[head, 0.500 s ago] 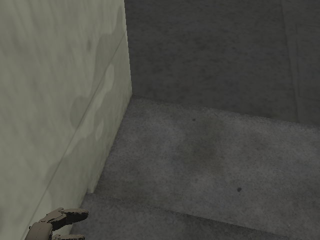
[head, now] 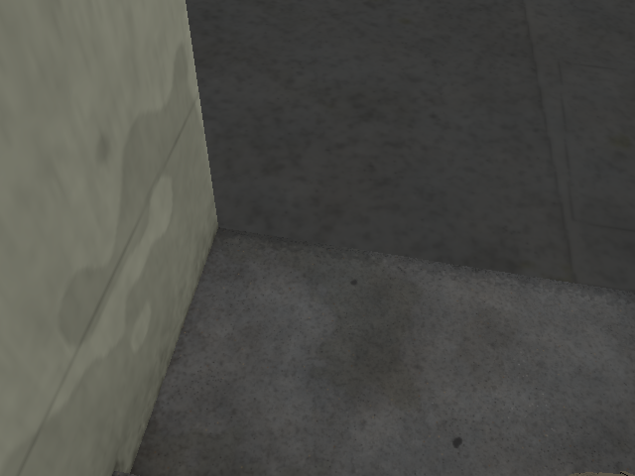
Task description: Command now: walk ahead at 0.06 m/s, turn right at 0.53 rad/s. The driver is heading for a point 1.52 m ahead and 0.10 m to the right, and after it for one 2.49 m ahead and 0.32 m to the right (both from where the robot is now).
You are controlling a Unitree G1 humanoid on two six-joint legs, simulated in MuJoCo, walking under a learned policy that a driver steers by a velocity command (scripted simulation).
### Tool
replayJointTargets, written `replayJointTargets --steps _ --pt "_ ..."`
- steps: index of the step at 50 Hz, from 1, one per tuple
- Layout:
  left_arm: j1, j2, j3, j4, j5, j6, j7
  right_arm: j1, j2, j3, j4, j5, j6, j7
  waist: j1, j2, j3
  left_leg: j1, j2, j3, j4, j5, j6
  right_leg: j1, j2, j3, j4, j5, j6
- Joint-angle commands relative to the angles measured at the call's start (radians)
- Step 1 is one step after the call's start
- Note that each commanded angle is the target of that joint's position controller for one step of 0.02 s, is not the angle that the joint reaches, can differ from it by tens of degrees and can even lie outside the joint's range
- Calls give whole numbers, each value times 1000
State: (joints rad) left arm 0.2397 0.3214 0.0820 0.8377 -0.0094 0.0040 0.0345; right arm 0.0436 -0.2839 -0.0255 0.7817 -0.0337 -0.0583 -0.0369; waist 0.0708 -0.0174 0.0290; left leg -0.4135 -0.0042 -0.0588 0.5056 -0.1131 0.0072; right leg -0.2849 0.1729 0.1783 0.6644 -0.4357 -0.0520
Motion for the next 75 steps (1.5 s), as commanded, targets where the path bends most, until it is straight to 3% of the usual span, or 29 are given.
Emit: replayJointTargets --steps 1,3,5,11,15,16,17,18,19,20,25,32,36,39,41,42,43,46,50,54,57,58,59,60,61,62,66,71,75 --pt "135 140 28 -58 -14 -5 2 133 -175 -58 -32 9 16 -7 -53 208 -211 407 457 -447 -182 393 293 -270 -82 -10 449 -228 58" --pt "82 146 44 -68 -15 22 9 47 -142 -53 -44 28 26 -14 -42 132 -121 324 337 -255 -195 232 211 -297 -127 -47 493 -94 105" --pt "68 85 33 -92 -20 35 10 28 -155 -61 -29 16 46 -17 -43 165 -77 254 269 -134 -225 163 174 -262 -142 -115 420 -22 119" --pt "-13 47 19 -162 -15 46 0 45 -209 -87 16 30 42 -15 -84 218 -102 217 283 -30 -259 116 186 -81 -177 -184 108 87 91" --pt "51 63 26 -133 -11 65 -22 13 -179 -75 28 56 44 15 -45 213 -113 191 252 19 -170 24 131 80 -154 -237 -144 224 36" --pt "85 60 28 -111 2 70 -23 38 -151 -66 50 56 45 26 -39 171 -118 150 224 48 -105 -39 85 156 -141 -238 -213 271 10" --pt "100 102 36 -116 8 73 -15 85 -94 -48 64 36 45 41 -54 8 -118 39 154 124 57 -172 -3 263 -261 -74 -298 414 -34" --pt "42 197 41 -152 17 77 -5 88 -49 -30 27 4 40 48 -98 -278 -91 -133 37 170 236 -472 -79 251 -481 207 -365 562 -168" --pt "50 187 37 -153 43 59 -13 26 -120 -50 15 22 40 33 -38 -218 -100 -111 55 61 392 -510 -71 135 -522 245 -409 439 -255" --pt "-6 155 23 -150 48 39 -19 30 -159 -66 28 42 47 21 -62 -164 -70 -115 69 29 461 -459 -56 121 -478 185 -414 401 -232" --pt "-83 42 -21 -106 21 -2 -11 130 -128 -72 108 39 62 -1 -107 -127 -84 -31 73 0 486 -248 -81 186 -375 -2 -360 717 -155" --pt "-90 59 -20 -28 14 8 -6 85 -91 -51 113 46 66 7 -71 -93 -40 104 71 12 154 -277 -90 205 -377 45 -347 618 -166" --pt "-88 112 3 -2 -15 15 -1 123 -102 -54 146 48 54 14 -79 -73 17 187 20 95 -4 -198 -24 108 -353 140 -438 -97 -152" --pt "-125 66 -1 -16 -9 -4 -3 215 -72 -44 185 52 22 24 -118 -41 43 264 53 39 -43 -257 81 -2 -330 160 -369 -167 -139" --pt "-213 12 -10 -68 -16 -29 -9 329 -135 -62 239 53 -13 29 -156 162 57 354 171 -181 -200 -465 175 -173 -150 -99 -98 -96 -50" --pt "-253 5 -10 -95 -21 -47 -15 371 -186 -75 253 51 -29 32 -171 267 85 452 317 -409 -315 -446 233 -337 -96 -197 71 -30 -16" --pt "-281 43 1 -99 -22 -59 -19 368 -176 -73 250 39 -39 30 -181 237 122 504 396 -507 -337 -321 277 -475 -127 -164 210 -136 -3" --pt "-230 37 9 -69 -26 -73 -45 352 -127 -59 240 53 -50 25 -147 118 76 632 355 -348 -303 -80 227 -599 -225 -123 324 10 9" --pt "-286 -19 -5 -81 -13 -69 -62 318 -122 -57 227 46 -22 25 -153 153 76 422 231 -127 -373 -49 171 -356 -229 -206 105 220 46" --pt "-311 -4 -6 -106 -12 -74 -74 341 -165 -72 238 49 -18 21 -146 159 83 258 227 -52 -390 -6 160 -117 -194 -239 -21 374 42" --pt "-163 55 20 -65 -19 -72 -66 314 -161 -74 235 62 -15 24 -51 147 57 238 238 -32 -263 109 121 52 -183 -232 -65 328 7" --pt "2 98 46 -13 -21 -77 -66 283 -145 -70 227 56 -18 24 33 129 -16 205 226 -11 -86 281 95 215 -193 -194 -33 379 -22" --pt "162 157 71 19 -19 -77 -52 295 -113 -55 211 43 -13 23 102 5 -133 102 131 51 202 174 50 410 -267 -110 -121 233 -61" --pt "221 251 76 28 -1 -81 -57 435 50 -15 197 42 -23 27 34 -339 -291 -161 -24 46 604 -392 2 642 -534 364 -287 -11 -219" --pt "205 160 50 29 1 -94 -68 411 -41 -39 204 74 -39 31 40 -284 -268 -246 -25 -86 761 -457 22 547 -564 563 -453 -176 -232" --pt "112 107 30 16 -2 -105 -71 322 -121 -64 175 99 -46 30 19 -194 -121 -298 28 -92 805 -374 60 415 -549 421 -461 -169 -186" --pt "-65 1 3 9 3 -126 -71 322 -61 -77 180 80 -3 25 -77 -107 -13 -142 158 -97 658 -136 88 147 -440 42 -529 162 -123" --pt "20 49 21 66 25 -135 -36 234 -33 -85 127 60 28 34 -78 14 20 -285 138 -118 516 42 55 212 -454 -107 -561 365 -151" --pt "38 17 9 88 15 -141 -4 109 -51 -97 87 63 -5 55 -72 -9 77 -344 103 -113 288 316 43 232 -402 -252 -534 390 -87"
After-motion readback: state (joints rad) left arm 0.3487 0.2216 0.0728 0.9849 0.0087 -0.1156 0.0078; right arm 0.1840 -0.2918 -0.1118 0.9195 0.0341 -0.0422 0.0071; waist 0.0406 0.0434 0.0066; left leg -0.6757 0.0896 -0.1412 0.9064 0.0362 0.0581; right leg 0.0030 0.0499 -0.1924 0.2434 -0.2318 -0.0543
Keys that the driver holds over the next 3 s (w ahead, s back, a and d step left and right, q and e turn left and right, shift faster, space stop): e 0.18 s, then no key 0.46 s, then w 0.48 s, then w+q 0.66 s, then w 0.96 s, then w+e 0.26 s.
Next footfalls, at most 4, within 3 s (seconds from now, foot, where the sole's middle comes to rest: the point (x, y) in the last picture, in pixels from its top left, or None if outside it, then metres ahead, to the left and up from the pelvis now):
0.34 right None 0.05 -0.17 -0.77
0.76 left None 0.06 0.04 -0.77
1.18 right None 0.27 -0.30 -0.77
1.82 left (365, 412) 0.65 -0.06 -0.87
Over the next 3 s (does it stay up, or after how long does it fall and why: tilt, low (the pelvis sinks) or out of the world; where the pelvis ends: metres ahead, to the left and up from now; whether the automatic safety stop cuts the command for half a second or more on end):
stays up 1.17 0.03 -0.20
